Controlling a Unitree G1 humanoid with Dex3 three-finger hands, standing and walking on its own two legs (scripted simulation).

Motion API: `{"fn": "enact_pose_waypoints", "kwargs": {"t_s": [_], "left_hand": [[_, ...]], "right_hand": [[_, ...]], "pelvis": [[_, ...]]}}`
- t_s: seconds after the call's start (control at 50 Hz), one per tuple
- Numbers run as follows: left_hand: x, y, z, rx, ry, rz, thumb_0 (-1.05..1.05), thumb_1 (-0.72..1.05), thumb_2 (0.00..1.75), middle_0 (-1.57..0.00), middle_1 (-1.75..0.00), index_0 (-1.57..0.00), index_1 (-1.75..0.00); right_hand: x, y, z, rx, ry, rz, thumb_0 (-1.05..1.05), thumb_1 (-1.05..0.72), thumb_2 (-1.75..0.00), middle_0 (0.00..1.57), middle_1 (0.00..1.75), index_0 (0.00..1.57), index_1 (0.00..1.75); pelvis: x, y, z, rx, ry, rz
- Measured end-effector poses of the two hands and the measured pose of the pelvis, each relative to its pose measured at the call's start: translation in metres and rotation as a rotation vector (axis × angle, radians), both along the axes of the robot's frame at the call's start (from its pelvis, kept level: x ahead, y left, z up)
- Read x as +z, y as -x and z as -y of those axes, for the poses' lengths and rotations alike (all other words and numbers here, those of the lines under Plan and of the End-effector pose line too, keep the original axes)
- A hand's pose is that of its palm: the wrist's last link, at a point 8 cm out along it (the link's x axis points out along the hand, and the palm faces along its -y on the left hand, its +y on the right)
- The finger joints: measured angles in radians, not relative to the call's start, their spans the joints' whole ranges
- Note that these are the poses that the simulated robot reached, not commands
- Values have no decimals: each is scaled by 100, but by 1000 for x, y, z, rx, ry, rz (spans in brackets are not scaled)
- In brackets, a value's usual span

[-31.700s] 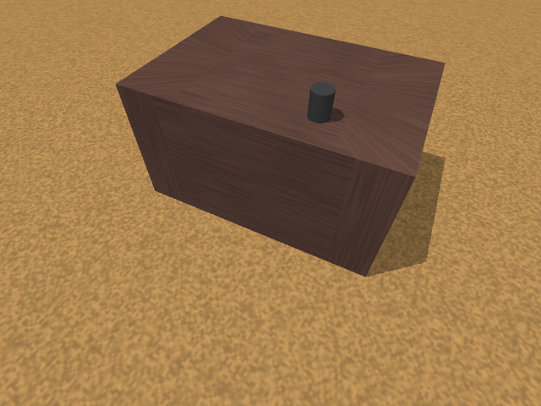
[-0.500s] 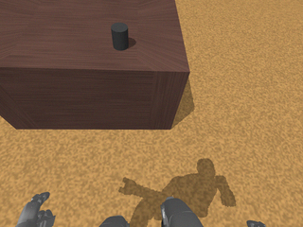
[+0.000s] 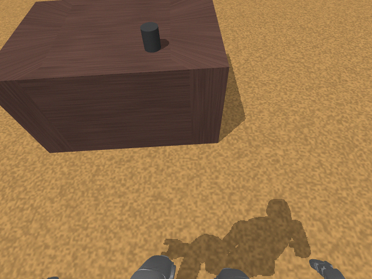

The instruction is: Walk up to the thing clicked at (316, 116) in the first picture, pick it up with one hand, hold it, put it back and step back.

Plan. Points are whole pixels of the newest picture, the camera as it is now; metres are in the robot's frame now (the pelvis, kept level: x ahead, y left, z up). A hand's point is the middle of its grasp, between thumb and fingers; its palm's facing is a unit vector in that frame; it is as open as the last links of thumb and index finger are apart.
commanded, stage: step back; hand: left
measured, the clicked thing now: (151, 37) +1.08 +0.19 -0.11
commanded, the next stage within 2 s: stand in 1.20 s
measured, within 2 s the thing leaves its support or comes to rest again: neither
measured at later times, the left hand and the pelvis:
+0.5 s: hand out of the picture -0.05 +0.26 -0.15, palm faces +0.01 -0.93 -0.36, open 7.4 cm; pelvis -0.09 +0.00 +0.00, yaw +1 degrees
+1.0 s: hand out of the picture +0.04 +0.27 -0.14, palm faces +0.00 -0.93 -0.37, open 7.4 cm; pelvis -0.05 +0.01 +0.00, yaw +1 degrees
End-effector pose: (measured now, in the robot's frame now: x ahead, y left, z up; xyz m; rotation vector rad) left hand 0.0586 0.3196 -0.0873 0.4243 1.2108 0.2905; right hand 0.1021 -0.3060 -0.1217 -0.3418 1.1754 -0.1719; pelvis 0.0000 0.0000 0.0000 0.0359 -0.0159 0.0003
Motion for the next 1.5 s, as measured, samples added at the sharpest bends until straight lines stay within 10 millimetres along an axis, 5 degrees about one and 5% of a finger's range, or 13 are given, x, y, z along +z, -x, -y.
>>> {"fn": "enact_pose_waypoints", "kwargs": {"t_s": [0.12,0.24,0.54,0.74,1.12,1.5], "left_hand": [[-14,6,-19,-9,9,118,1,90,90,-20,-31,-21,-30],[-26,41,-12,17,93,88,1,90,90,-20,-30,-21,-30],[-23,118,16,35,112,-6,1,90,90,-20,-31,-21,-30],[-23,87,1,9,104,17,1,90,90,-20,-30,-21,-30],[-18,3,9,-38,96,125,1,90,90,-20,-30,-21,-30],[-21,36,17,-17,137,15,1,90,90,-20,-30,-21,-30]], "right_hand": [[-9,59,-8,43,55,-83,1,-90,-90,20,30,20,30],[10,99,-23,35,50,-67,1,-90,-90,20,30,20,30],[19,91,5,27,32,59,1,-90,-90,20,30,20,30],[14,97,-14,8,5,36,1,-90,-90,20,30,20,30],[7,70,-9,-31,4,3,1,-90,-90,20,30,20,30],[21,59,-22,-8,-4,26,1,-90,-90,20,30,20,30]], "pelvis": [[-15,42,-12,74,12,12],[-5,65,-15,65,27,36],[1,88,2,17,42,21],[1,77,-5,9,27,23],[-1,47,-2,15,35,14],[13,63,-8,10,38,31]]}}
